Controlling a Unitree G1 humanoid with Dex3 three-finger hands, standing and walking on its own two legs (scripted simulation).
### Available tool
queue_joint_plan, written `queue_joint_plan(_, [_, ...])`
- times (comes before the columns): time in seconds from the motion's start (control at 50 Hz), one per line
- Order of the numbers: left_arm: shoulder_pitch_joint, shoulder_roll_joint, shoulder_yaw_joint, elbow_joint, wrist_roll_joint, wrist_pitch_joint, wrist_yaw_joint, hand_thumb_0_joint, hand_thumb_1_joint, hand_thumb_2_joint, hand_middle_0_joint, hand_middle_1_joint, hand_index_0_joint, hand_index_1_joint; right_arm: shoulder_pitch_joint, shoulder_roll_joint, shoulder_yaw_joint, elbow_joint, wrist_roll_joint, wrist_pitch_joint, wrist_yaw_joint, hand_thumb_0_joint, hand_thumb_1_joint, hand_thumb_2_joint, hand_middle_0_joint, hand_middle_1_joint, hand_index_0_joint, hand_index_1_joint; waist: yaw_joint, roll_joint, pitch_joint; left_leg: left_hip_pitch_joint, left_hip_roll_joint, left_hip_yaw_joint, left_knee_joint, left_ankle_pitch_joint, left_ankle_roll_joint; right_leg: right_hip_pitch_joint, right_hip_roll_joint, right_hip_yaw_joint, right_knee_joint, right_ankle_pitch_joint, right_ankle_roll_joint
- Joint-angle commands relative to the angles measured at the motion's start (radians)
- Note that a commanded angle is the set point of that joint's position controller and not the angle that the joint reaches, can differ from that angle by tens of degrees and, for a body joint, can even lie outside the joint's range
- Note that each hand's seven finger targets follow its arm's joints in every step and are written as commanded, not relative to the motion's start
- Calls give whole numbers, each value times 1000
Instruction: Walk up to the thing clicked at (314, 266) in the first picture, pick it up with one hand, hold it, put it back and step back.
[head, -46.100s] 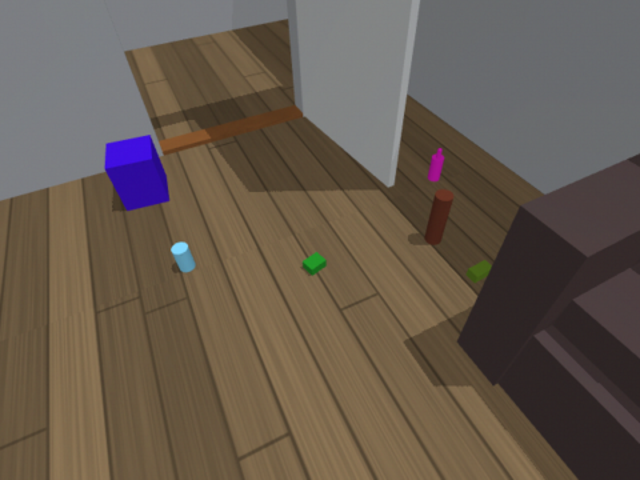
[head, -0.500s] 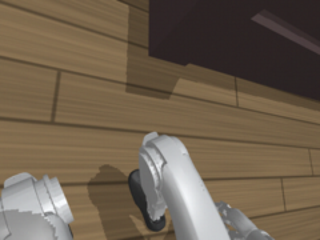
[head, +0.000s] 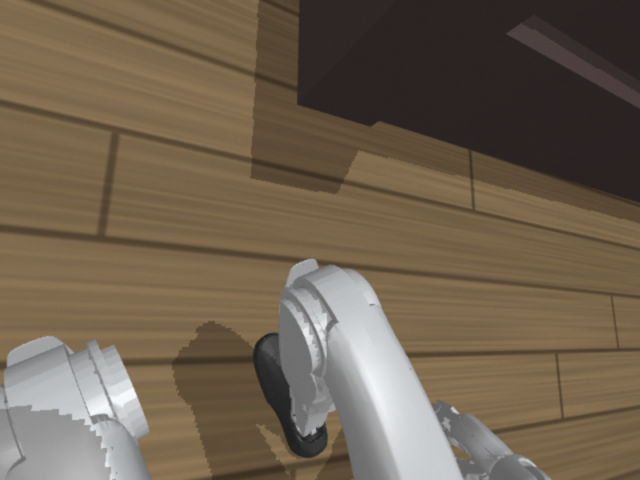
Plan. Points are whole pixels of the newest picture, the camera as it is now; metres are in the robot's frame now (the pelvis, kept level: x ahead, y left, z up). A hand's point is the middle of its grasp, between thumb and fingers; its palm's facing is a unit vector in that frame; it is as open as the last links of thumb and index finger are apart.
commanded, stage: rest palm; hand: left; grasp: from above
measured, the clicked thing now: out of the picture +0.48 +0.36 -0.29
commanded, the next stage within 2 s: close in 0.06 s
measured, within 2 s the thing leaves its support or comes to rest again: neither
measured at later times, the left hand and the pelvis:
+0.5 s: hand out of the picture +0.44 +0.36 -0.24, palm faces -0.51 -0.07 -0.86, open 13.7 cm; pelvis +0.00 +0.00 +0.00, yaw +0 degrees
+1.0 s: hand out of the picture +0.45 +0.36 -0.24, palm faces -0.48 -0.05 -0.88, open 13.7 cm; pelvis +0.00 +0.00 +0.00, yaw +0 degrees
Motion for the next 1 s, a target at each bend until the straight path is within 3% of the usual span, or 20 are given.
queue_joint_plan(0.0, [-269, 238, 17, -106, -20, 42, 93, 0, -517, 1011, -59, -933, -42, -948, 169, -308, -101, 28, -2, -11, -19, 0, -902, -903, 199, 300, 199, 300, -49, 606, -662, 545, 40, 122, -254, 249, 33, 294, 28, -112, -193, 263, -93])
queue_joint_plan(0.08, [-292, 213, -9, -67, -31, 96, 94, 0, -503, 999, -58, -939, -46, -948, 169, -308, -111, 37, 10, -29, -21, 0, -901, -902, 199, 300, 199, 300, -58, 592, -639, 517, 37, 124, -264, 200, 30, 257, 26, -114, -194, 232, -97])
queue_joint_plan(0.18, [-299, 216, -20, -49, -59, 125, 42, 0, -459, 975, -65, -997, -73, -987, 172, -316, -112, 23, 32, -49, -21, 0, -898, -899, 199, 300, 199, 300, -63, 571, -633, 483, 30, 124, -257, 199, 35, 260, 18, -111, -190, 237, -96])
queue_joint_plan(0.24, [-287, 229, -11, -45, -79, 115, 7, 0, -445, 960, -65, -1007, -79, -990, 164, -322, -106, 6, 32, -46, -22, 0, -896, -899, 199, 300, 199, 300, -62, 553, -638, 476, 30, 122, -255, 207, 35, 284, 18, -117, -202, 238, -95])
queue_joint_plan(0.34, [-240, 264, 6, -54, -78, 77, -36, 0, -437, 950, -65, -1016, -82, -996, 166, -331, -96, -28, 27, -34, -25, 0, -899, -900, 199, 300, 199, 300, -55, 542, -651, 507, 30, 116, -240, 246, 35, 314, 19, -111, -206, 247, -97])
queue_joint_plan(0.46, [-237, 275, 25, -105, -81, 18, -21, 0, -434, 953, -63, -1005, -78, -987, 172, -328, -79, -15, 11, -17, -23, 0, -894, -898, 200, 300, 199, 300, -53, 562, -657, 530, 36, 109, -236, 271, 32, 326, 24, -122, -201, 258, -96])
queue_joint_plan(0.54, [-235, 274, 21, -103, -50, 1, 19, 0, -446, 972, -67, -994, -75, -984, 175, -316, -72, -4, -1, -7, -19, 0, -894, -898, 200, 300, 200, 300, -53, 599, -661, 568, 41, 106, -249, 290, 33, 325, 27, -123, -189, 276, -88])
queue_joint_plan(0.6, [-246, 258, 10, -96, -46, 13, 47, 0, -441, 966, -64, -990, -74, -978, 165, -317, -78, 10, -3, -8, -19, 0, -892, -897, 200, 300, 200, 300, -54, 572, -643, 516, 39, 110, -244, 245, 35, 313, 30, -121, -197, 254, -91])
queue_joint_plan(0.74, [-277, 251, 6, -97, -36, 65, 82, 0, -440, 968, -68, -974, -74, -965, 166, -318, -92, 32, 0, -26, -17, 0, -891, -897, 200, 300, 200, 300, -52, 598, -667, 537, 39, 114, -245, 268, 31, 293, 26, -121, -183, 281, -92])
queue_joint_plan(0.86, [-286, 247, -8, -45, -50, 98, 59, 0, -418, 950, -76, -989, -88, -974, 156, -323, -94, 16, 11, -38, -19, 0, -891, -897, 200, 300, 199, 300, -57, 597, -631, 493, 34, 117, -258, 211, 28, 267, 21, -121, -187, 237, -100])
queue_joint_plan(0.98, [-252, 253, 4, -43, -65, 99, 4, 0, -407, 937, -77, -1009, -94, -989, 164, -340, -93, -13, 17, -39, -20, 0, -895, -899, 200, 300, 199, 300, -66, 568, -608, 504, 32, 107, -250, 248, 26, 264, 15, -127, -188, 249, -100])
